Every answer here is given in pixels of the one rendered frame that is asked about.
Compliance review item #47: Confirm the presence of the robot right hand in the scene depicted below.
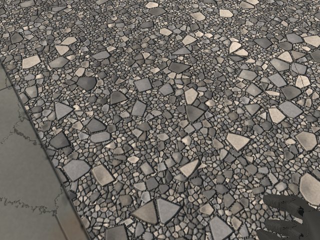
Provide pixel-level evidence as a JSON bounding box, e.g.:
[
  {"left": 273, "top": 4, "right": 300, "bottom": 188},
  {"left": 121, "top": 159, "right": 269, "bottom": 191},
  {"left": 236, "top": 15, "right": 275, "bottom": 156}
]
[{"left": 256, "top": 194, "right": 320, "bottom": 240}]

